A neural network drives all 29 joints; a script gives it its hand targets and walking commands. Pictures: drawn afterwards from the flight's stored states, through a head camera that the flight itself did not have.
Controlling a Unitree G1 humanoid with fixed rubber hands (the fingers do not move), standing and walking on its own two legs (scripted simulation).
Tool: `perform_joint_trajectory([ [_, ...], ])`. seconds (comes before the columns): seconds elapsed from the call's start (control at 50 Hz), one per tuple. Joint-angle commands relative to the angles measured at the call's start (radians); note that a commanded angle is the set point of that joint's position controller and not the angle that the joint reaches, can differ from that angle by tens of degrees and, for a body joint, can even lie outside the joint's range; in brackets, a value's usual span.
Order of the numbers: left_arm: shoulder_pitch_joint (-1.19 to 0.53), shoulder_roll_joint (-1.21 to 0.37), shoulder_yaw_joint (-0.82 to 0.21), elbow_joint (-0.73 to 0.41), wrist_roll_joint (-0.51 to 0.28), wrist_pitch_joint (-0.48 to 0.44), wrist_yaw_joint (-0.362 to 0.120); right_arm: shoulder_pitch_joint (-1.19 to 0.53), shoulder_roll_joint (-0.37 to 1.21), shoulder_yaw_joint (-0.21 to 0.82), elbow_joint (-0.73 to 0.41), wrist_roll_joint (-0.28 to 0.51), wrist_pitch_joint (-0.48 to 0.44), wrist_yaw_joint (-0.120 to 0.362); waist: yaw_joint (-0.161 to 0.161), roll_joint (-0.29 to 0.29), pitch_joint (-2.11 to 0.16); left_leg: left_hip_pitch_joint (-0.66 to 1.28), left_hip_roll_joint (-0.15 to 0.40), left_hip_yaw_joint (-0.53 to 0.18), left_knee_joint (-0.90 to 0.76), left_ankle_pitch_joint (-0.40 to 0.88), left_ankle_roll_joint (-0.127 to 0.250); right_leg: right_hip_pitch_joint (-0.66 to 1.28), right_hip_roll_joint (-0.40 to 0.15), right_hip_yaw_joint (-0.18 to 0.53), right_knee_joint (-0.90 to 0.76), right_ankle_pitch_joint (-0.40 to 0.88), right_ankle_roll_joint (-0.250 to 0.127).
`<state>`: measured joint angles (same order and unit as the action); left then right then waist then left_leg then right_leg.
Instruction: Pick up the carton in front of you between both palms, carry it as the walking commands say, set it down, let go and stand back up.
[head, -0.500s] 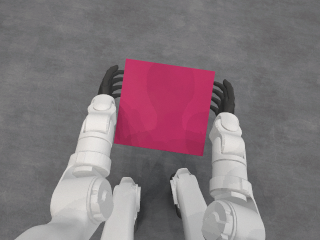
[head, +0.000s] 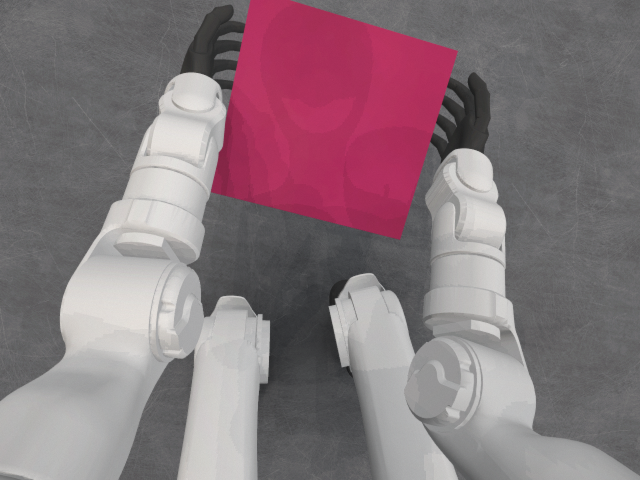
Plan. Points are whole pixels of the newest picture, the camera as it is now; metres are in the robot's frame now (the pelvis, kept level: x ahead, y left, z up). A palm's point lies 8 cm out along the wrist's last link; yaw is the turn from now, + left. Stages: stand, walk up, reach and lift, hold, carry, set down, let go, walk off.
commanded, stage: set down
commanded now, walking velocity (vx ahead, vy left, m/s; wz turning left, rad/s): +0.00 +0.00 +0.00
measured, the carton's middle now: (324, 131) +0.51 -0.07 -0.21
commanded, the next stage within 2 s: none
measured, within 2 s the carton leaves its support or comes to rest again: rests again in 1.16 s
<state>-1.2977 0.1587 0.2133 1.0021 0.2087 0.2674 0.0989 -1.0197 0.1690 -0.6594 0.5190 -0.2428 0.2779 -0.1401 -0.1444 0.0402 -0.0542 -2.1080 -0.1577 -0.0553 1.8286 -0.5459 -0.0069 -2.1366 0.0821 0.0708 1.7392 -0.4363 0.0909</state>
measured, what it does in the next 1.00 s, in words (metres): lowers itself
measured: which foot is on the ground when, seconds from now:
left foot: down 0.00-1.00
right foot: down 0.00-1.00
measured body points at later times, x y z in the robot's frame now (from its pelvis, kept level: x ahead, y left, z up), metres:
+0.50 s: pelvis +0.00 +0.00 -0.07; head +0.37 +0.01 +0.19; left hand +0.59 +0.05 -0.25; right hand +0.48 -0.23 -0.23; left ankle +0.09 +0.10 -0.44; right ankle +0.13 -0.14 -0.44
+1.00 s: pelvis +0.00 +0.00 -0.09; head +0.37 +0.02 +0.17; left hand +0.59 +0.05 -0.26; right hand +0.48 -0.24 -0.25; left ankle +0.09 +0.10 -0.44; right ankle +0.13 -0.14 -0.44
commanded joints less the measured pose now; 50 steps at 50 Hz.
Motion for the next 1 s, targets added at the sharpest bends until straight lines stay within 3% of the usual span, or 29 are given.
perform_joint_trajectory([
  [0.0, -0.494, -0.873, -0.283, -0.016, -0.109, -0.050, -0.245, -0.702, 0.668, 0.504, 0.056, 0.107, -0.014, 0.243, -0.061, 0.128, -1.058, 0.484, -0.026, 0.065, -0.172, 0.201, -0.003, 0.627, 0.054, -0.172, -0.045, 0.251, -0.008],
  [0.32, -0.694, -0.696, -0.400, 0.047, -0.237, -0.082, -0.215, -0.873, 0.506, 0.485, 0.045, 0.203, -0.065, 0.192, -0.136, 0.179, -1.058, 0.444, 0.006, 0.054, 0.043, 0.260, -0.002, 0.578, 0.015, -0.193, 0.154, 0.329, -0.002],
  [0.4, -0.724, -0.716, -0.420, 0.000, -0.243, -0.098, -0.210, -0.859, 0.561, 0.472, 0.081, 0.244, -0.069, 0.209, -0.120, 0.220, -1.002, 0.424, 0.011, 0.055, 0.064, 0.315, 0.002, 0.534, 0.018, -0.182, 0.184, 0.390, -0.008],
  [0.5, -0.624, -0.711, -0.370, 0.082, -0.212, -0.109, -0.214, -0.799, 0.544, 0.451, 0.135, 0.233, -0.073, 0.226, -0.100, 0.181, -0.879, 0.358, 0.011, 0.032, 0.081, 0.339, 0.019, 0.462, 0.022, -0.180, 0.207, 0.395, -0.004],
  [0.78, -0.596, -0.560, -0.251, 0.191, -0.119, -0.098, -0.224, -0.744, 0.439, 0.311, 0.258, 0.151, -0.065, 0.247, -0.068, 0.143, -0.627, 0.247, 0.021, 0.002, 0.080, 0.200, 0.050, 0.301, 0.018, -0.171, 0.221, 0.218, -0.017],
  [0.98, -0.526, -0.494, -0.202, 0.236, -0.056, -0.092, -0.233, -0.702, 0.398, 0.263, 0.313, 0.140, -0.071, 0.258, -0.014, 0.131, -0.532, 0.222, 0.035, -0.012, 0.097, 0.216, 0.068, 0.242, 0.022, -0.151, 0.240, 0.207, -0.019],
])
